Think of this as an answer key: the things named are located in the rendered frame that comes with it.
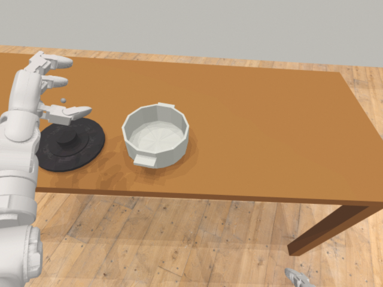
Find lid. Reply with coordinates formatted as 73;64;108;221
35;118;105;172

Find robot left forearm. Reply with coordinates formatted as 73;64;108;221
0;110;41;228

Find left robot hand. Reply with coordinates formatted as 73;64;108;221
8;51;92;126

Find right robot hand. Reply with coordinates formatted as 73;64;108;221
285;268;316;287

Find robot left upper arm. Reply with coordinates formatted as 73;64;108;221
0;225;43;287

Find pot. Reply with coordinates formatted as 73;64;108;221
122;102;189;169

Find table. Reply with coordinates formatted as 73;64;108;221
0;53;383;256

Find knob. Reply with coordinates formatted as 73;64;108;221
55;128;78;146

